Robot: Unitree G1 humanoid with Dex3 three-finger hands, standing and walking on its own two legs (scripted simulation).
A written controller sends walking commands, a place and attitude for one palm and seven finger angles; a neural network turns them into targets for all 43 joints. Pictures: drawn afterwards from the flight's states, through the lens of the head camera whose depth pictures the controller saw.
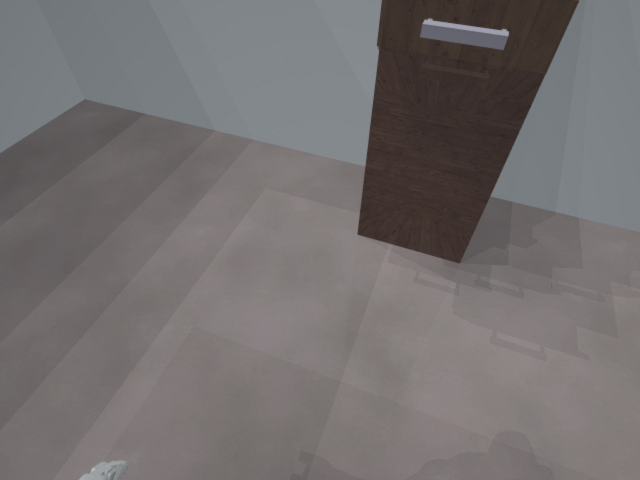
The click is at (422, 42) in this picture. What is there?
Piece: drawer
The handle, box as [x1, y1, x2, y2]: [420, 18, 508, 49]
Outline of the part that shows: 420,36 503,49 508,35 508,31 506,29 495,30 433,21 432,19 428,18 427,20 424,20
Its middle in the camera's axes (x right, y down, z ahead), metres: +0.31 -0.45 +0.83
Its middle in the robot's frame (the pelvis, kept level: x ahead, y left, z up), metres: +0.96 -0.26 +0.15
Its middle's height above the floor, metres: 0.93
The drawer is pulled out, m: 0.15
